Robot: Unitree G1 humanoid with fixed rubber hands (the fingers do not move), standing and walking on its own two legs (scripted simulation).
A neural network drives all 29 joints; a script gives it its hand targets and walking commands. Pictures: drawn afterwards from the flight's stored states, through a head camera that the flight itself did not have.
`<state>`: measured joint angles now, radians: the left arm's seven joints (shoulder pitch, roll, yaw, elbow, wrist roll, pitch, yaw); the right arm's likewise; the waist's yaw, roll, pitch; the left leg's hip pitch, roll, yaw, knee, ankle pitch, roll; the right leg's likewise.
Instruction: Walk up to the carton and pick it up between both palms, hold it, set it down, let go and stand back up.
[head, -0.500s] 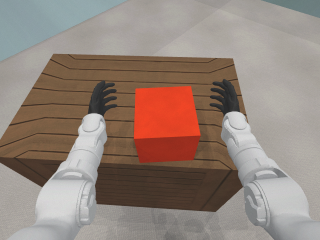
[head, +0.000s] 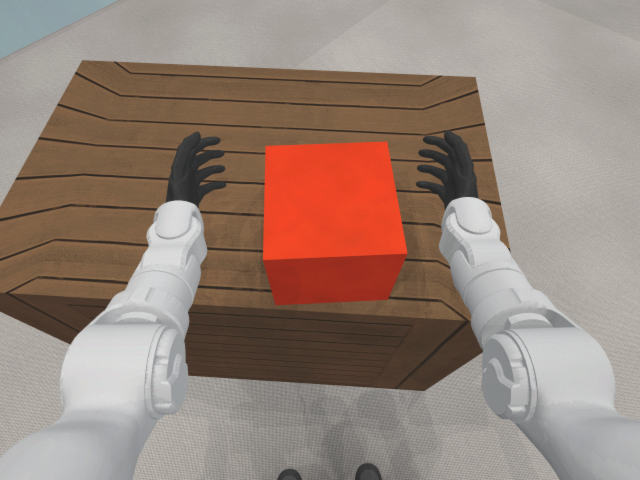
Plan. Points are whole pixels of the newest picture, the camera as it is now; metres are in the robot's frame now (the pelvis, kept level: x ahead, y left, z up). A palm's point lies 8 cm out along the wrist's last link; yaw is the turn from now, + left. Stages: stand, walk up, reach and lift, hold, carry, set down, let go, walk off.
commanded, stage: reach and lift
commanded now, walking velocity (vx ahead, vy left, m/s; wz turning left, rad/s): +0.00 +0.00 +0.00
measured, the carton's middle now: (329, 226) +0.47 -0.02 -0.05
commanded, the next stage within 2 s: none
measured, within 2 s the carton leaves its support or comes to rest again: neither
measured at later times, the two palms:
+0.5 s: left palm (230, 234) +0.47 +0.13 -0.05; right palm (422, 244) +0.44 -0.15 -0.06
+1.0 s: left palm (232, 259) +0.43 +0.13 -0.06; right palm (413, 261) +0.41 -0.14 -0.06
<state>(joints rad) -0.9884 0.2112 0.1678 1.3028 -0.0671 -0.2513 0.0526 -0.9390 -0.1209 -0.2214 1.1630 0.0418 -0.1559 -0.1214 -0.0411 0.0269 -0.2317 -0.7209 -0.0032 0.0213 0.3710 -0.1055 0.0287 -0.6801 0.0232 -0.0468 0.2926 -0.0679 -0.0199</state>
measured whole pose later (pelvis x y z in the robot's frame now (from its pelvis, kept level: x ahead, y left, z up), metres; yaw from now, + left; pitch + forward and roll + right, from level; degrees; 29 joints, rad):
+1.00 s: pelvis -0.04 -0.01 +0.00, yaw +1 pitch +27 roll +0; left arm -1.04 -0.01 0.59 1.10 0.39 -0.39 0.06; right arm -0.93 0.22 -0.76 0.72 -0.72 -0.32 -0.08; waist 0.02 0.07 0.13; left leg -0.74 -0.02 -0.01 0.24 0.03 0.01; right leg -0.73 0.03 -0.02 0.23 0.03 -0.03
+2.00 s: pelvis +0.01 +0.00 -0.02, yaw +1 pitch +41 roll -2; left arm -0.90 0.00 0.49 1.33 0.27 -0.53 0.13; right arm -0.80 0.11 -0.67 1.12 -0.53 -0.51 -0.15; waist -0.02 0.06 -0.34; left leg -1.07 -0.02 -0.02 0.49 -0.13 0.02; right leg -1.04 0.03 -0.04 0.43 -0.12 -0.02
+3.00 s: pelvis -0.01 -0.01 -0.04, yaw +4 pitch +23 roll -2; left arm -1.01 0.13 0.07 1.44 -0.08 -0.20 0.19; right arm -0.94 0.02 -0.28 1.20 -0.13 -0.07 -0.21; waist -0.10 0.03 -0.35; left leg -0.91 -0.04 -0.10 0.84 -0.33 0.00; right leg -0.86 0.05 -0.06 0.78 -0.30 -0.03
